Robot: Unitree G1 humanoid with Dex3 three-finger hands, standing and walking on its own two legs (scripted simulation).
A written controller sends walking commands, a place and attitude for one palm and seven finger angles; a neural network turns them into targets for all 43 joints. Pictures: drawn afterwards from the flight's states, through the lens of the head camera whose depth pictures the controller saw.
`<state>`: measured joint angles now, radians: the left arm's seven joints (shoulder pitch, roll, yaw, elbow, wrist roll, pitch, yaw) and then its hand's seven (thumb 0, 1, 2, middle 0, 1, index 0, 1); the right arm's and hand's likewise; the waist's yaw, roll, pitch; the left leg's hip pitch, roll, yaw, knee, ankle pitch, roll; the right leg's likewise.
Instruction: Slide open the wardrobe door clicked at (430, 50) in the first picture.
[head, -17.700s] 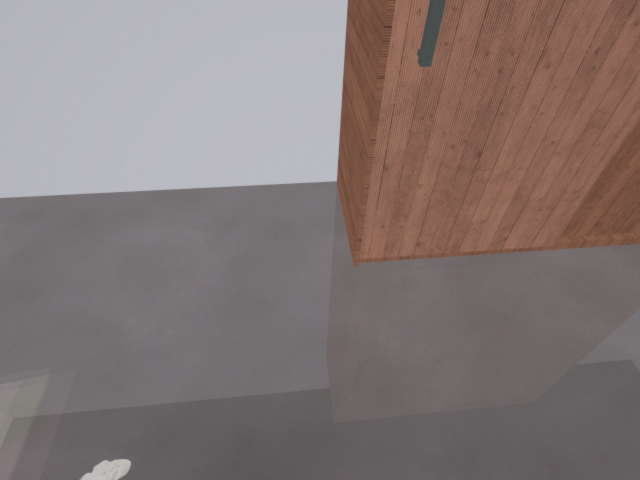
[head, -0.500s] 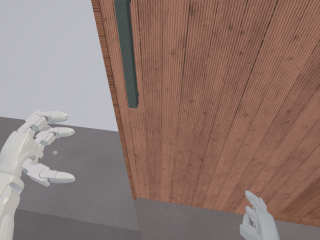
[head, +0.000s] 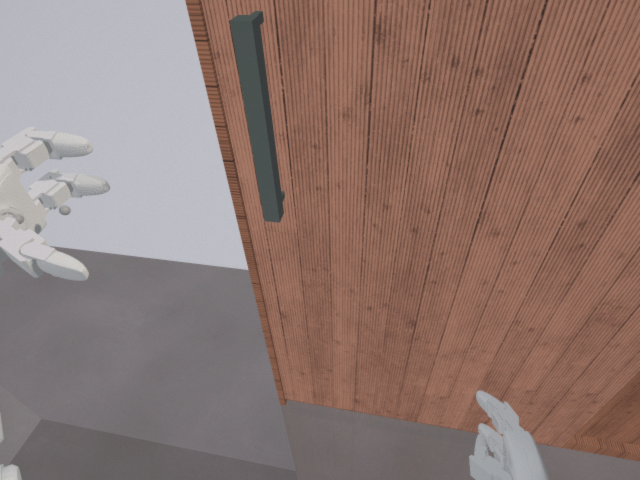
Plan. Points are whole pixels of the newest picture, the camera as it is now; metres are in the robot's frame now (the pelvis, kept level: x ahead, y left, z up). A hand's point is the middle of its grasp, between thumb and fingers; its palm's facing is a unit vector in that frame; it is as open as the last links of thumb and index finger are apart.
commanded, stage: raise the hand with hooked fingers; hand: left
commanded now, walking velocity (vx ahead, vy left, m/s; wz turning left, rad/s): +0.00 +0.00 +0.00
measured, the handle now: (266, 128) +0.52 +0.14 +0.22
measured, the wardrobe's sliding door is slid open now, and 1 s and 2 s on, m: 0.00 0.00 0.00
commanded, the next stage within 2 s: move the hooked fingers beside the handle in 0.42 s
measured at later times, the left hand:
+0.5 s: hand (105, 228) +0.29 +0.26 +0.22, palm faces -0.01 -0.99 -0.15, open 14.0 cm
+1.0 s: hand (126, 189) +0.34 +0.26 +0.23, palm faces +0.02 -1.00 -0.07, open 13.9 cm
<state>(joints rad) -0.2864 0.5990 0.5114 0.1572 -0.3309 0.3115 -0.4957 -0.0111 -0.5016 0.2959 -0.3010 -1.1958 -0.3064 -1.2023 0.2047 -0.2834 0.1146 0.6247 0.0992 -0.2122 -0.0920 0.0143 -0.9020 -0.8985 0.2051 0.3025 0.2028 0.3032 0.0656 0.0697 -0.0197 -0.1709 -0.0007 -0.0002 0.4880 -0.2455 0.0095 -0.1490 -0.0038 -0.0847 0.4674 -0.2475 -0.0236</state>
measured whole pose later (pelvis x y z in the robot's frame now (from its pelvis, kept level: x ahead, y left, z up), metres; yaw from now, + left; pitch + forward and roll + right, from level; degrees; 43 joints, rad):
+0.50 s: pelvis +0.01 +0.00 +0.00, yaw -1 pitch -3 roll +0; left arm -0.20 0.54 0.47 0.05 -0.33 0.34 -0.51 -0.01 -0.50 0.30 -0.30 -1.20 -0.30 -1.20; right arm 0.19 -0.29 0.10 0.59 0.10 -0.19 -0.09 0.01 -0.90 -0.90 0.20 0.30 0.20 0.30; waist 0.06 0.08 -0.01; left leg -0.17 0.00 0.01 0.48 -0.25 0.01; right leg -0.16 0.00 -0.07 0.47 -0.26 -0.02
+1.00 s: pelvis +0.01 +0.00 +0.00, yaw -1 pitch -2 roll +0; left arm -0.37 0.55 0.47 0.26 -0.30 0.32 -0.45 -0.01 -0.50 0.30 -0.30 -1.20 -0.31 -1.20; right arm 0.20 -0.27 0.10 0.60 0.10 -0.16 -0.08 0.01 -0.90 -0.90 0.20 0.30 0.20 0.30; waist 0.03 0.05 -0.04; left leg -0.17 0.01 0.02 0.47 -0.26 0.01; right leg -0.17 0.00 -0.06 0.47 -0.26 -0.03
